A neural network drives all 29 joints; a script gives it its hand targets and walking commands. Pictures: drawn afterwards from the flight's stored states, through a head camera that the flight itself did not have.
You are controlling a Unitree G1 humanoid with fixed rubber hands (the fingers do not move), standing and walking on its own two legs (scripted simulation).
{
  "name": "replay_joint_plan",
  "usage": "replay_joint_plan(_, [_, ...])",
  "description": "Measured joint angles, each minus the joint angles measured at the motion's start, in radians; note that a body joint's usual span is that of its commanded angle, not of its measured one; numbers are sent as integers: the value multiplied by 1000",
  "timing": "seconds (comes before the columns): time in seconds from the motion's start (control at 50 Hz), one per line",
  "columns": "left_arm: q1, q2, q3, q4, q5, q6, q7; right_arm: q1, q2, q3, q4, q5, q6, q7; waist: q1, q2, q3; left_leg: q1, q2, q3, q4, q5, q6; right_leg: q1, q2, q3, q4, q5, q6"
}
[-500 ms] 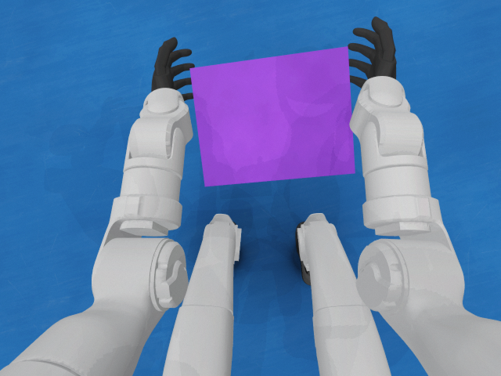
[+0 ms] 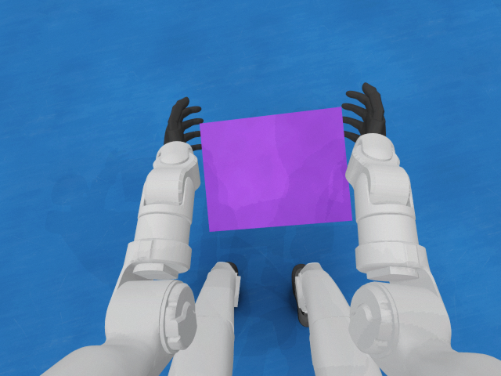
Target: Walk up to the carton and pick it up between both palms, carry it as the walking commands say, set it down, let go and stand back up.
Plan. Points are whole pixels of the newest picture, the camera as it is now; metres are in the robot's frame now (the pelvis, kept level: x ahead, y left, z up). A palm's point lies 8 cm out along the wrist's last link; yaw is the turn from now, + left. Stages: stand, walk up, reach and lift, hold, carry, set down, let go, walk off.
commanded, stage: reach and lift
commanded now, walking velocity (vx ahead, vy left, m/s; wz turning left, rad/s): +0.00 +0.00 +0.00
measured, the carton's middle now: (275, 173) +0.41 -0.01 -0.11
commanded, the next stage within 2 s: hold in 1.32 s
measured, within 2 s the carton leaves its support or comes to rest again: neither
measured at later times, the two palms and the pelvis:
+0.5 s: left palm (156, 109) +0.42 +0.14 +0.09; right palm (420, 97) +0.42 -0.17 +0.11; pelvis +0.10 +0.00 +0.05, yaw -1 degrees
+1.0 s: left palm (157, 116) +0.41 +0.14 +0.10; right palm (421, 101) +0.41 -0.16 +0.11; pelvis +0.14 +0.00 +0.06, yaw -1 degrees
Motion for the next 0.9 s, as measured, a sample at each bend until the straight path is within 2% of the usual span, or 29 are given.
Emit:
replay_joint_plan(0.16, [113, -23, 15, 104, 15, 8, -8, 93, 23, -7, 123, -41, 11, 4, -5, 1, -305, 4, -1, 5, -80, 9, 9, 3, -9, 3, -77, 6, 1])
replay_joint_plan(0.26, [145, -55, 102, 247, 116, 15, -52, 129, 45, -111, 262, -153, 16, 57, -18, -2, -519, 79, -1, 4, -128, -32, 28, 84, -16, -1, -134, -19, -8])
replay_joint_plan(0.3, [161, -58, 124, 267, 148, 28, -87, 150, 41, -128, 273, -161, 41, 94, -18, -6, -550, 144, 3, 7, -151, -38, 30, 148, -14, 2, -158, -29, -7])
replay_joint_plan(0.38, [202, -51, 159, 287, 215, 57, -212, 182, 10, -167, 316, -195, 78, 229, -22, -10, -569, 278, 10, 15, -204, -48, 30, 279, -13, 9, -209, -42, -7])
replay_joint_plan(0.44, [266, -61, 120, 221, 217, 97, -241, 237, -2, -112, 269, -173, 123, 267, -23, -6, -540, 372, 14, 20, -259, -43, 27, 369, -16, 13, -257, -42, -9])
replay_joint_plan(0.54, [372, -96, 49, 64, 182, 151, -228, 337, 0, 3, 123, -141, 175, 242, -5, 14, -478, 442, 20, 29, -334, -27, 26, 433, -16, 22, -325, -27, -10])
replay_joint_plan(0.58, [438, -102, 3, -32, 154, 174, -212, 398, 12, 67, 28, -111, 200, 208, 1, 18, -464, 457, 23, 30, -372, -14, 26, 445, -17, 23, -358, -15, -11])
replay_joint_plan(0.66, [554, -100, -61, -200, 99, 225, -186, 508, 57, 166, -121, -63, 229, 78, 7, 15, -461, 488, 28, 23, -435, 5, 24, 478, -17, 15, -422, 2, -15])
replay_joint_plan(0.68, [569, -99, -72, -224, 95, 235, -180, 521, 50, 188, -137, -55, 236, 78, 10, 12, -462, 496, 29, 21, -446, 7, 23, 488, -18, 12, -434, 5, -16])
replay_joint_plan(0.76, [597, -106, -79, -267, 105, 251, -188, 530, 43, 172, -157, -70, 251, 149, 11, 3, -470, 516, 31, 10, -470, 10, 22, 519, -19, 1, -473, 11, -19])
replay_joint_plan(0.9, [647, -111, -123, -325, 95, 264, -195, 561, 35, 158, -191, -80, 248, 187, -8, 2, -486, 568, 33, 20, -505, 13, 27, 574, -21, 11, -524, 26, -16])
